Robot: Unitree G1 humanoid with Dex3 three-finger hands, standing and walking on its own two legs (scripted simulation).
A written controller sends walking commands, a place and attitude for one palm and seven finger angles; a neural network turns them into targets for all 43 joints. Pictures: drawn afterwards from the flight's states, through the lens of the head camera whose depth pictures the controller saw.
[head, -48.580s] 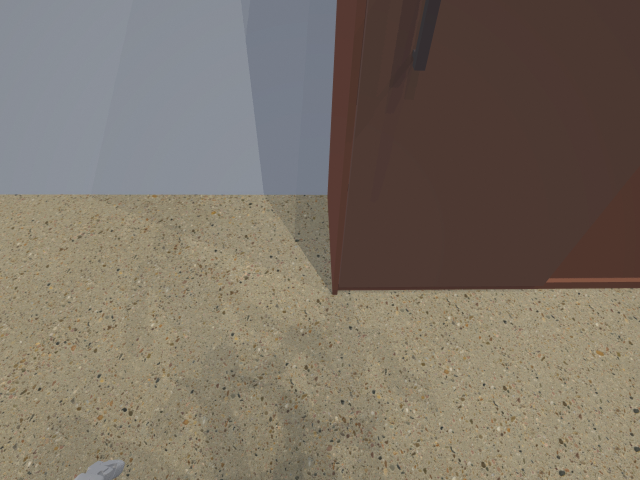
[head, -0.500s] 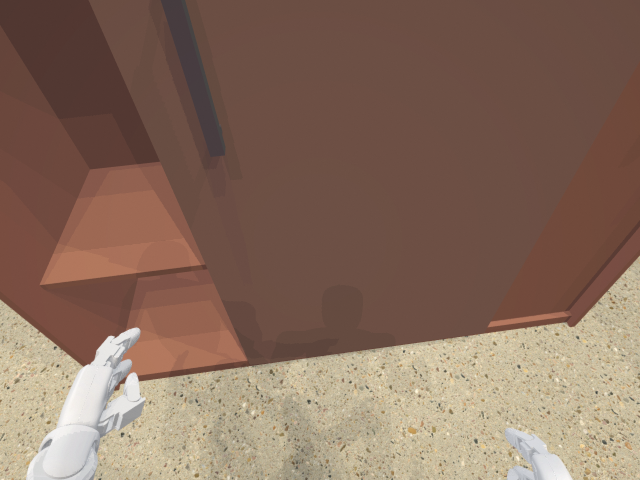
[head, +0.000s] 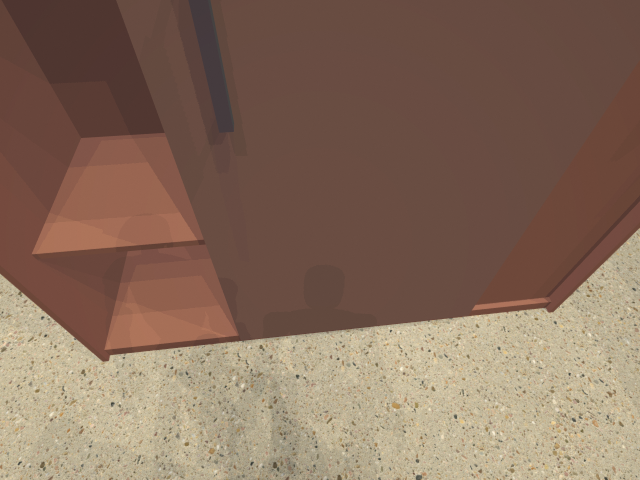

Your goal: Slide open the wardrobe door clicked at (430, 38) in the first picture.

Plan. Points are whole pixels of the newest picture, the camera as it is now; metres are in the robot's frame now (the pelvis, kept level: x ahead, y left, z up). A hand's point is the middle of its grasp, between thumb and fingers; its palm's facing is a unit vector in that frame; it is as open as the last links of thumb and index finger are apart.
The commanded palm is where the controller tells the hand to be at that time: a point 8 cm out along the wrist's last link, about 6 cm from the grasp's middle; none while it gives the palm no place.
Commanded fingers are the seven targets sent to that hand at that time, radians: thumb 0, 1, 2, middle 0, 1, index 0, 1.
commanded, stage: let the arm hang, fingers relaxed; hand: left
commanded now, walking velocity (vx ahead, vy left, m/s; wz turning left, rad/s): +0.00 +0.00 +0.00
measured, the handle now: (209, 36) +0.58 +0.18 +0.25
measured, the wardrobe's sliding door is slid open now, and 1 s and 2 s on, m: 0.43 0.43 0.43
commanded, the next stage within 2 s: look to check the result in 0.46 s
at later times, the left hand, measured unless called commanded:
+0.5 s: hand out of the picture +0.03 +0.18 -0.17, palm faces +0.00 -0.98 -0.20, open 7.3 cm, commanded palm none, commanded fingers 0.00 0.90 0.90 -0.20 -0.30 -0.20 -0.30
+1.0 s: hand out of the picture +0.03 +0.18 -0.17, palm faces +0.00 -0.98 -0.21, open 7.4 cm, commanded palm none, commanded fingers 0.00 0.90 0.90 -0.20 -0.30 -0.20 -0.30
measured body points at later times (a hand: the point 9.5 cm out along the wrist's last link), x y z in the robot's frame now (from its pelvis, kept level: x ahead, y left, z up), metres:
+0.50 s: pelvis +0.01 +0.00 +0.00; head +0.03 +0.00 +0.45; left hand +0.03 +0.23 -0.16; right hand +0.02 -0.23 -0.16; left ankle +0.03 +0.11 -0.74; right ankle -0.03 -0.11 -0.74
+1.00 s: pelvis +0.02 -0.01 +0.00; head +0.04 -0.01 +0.45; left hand +0.03 +0.23 -0.16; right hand +0.04 -0.24 -0.16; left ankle +0.03 +0.11 -0.74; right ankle -0.03 -0.11 -0.74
